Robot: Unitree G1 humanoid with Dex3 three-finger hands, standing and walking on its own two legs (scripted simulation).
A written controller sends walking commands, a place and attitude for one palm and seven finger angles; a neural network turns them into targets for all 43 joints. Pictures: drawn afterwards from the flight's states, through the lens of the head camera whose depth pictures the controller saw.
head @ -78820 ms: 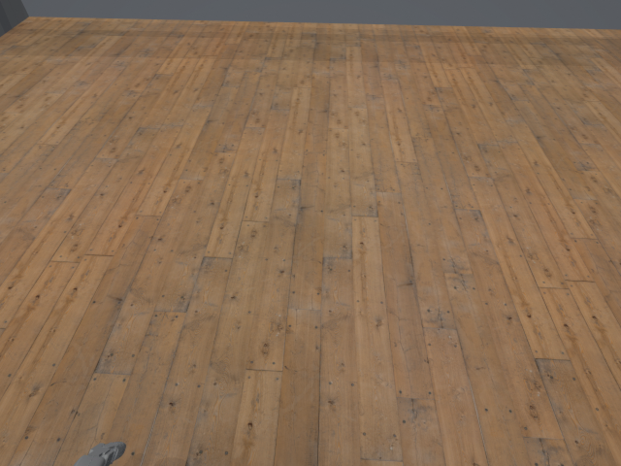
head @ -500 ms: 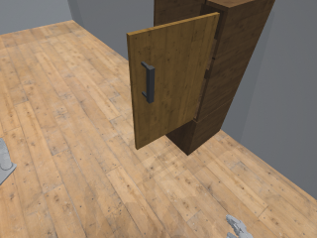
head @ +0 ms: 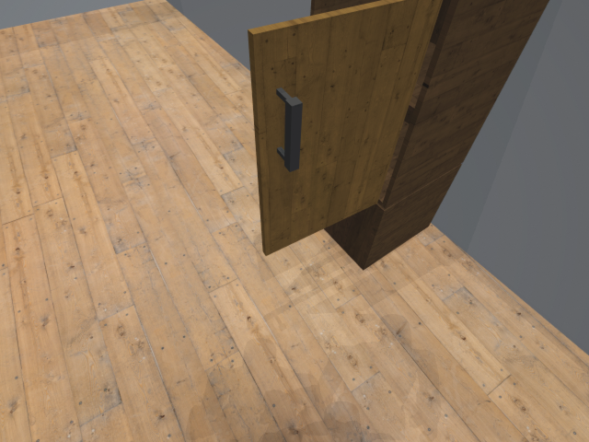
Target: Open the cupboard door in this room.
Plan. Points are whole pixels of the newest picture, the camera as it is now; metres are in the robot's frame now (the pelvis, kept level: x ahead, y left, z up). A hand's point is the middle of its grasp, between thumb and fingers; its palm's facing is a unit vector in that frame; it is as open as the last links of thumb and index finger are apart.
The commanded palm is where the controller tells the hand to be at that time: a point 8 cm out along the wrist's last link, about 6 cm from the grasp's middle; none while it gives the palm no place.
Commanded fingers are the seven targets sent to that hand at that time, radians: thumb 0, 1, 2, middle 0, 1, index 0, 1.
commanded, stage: let the arm hang, fingers relaxed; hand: left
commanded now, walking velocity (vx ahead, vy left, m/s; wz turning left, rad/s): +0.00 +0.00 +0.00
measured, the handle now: (287, 131) +0.61 +0.05 +0.07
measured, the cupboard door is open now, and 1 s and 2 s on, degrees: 85 85 85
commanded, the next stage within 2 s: look to check the result in 0.70 s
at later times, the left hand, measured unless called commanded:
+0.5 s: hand out of the picture +0.00 +0.17 -0.16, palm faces +0.01 -0.98 -0.19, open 7.3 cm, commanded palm none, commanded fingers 0.00 0.90 0.90 -0.20 -0.30 -0.20 -0.30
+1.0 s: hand out of the picture -0.01 +0.19 -0.16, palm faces +0.02 -0.98 -0.20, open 7.3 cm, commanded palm none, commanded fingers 0.00 0.90 0.90 -0.20 -0.30 -0.20 -0.30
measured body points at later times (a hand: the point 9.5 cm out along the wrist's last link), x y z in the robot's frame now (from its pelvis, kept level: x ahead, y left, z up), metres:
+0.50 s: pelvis -0.01 +0.01 +0.01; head -0.01 +0.00 +0.46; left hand +0.00 +0.22 -0.15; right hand -0.03 -0.20 -0.16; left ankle +0.02 +0.13 -0.73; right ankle -0.02 -0.07 -0.73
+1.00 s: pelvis -0.01 +0.02 +0.01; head +0.00 +0.01 +0.46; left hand -0.01 +0.24 -0.15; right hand -0.02 -0.19 -0.16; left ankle +0.02 +0.13 -0.73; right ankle -0.02 -0.07 -0.73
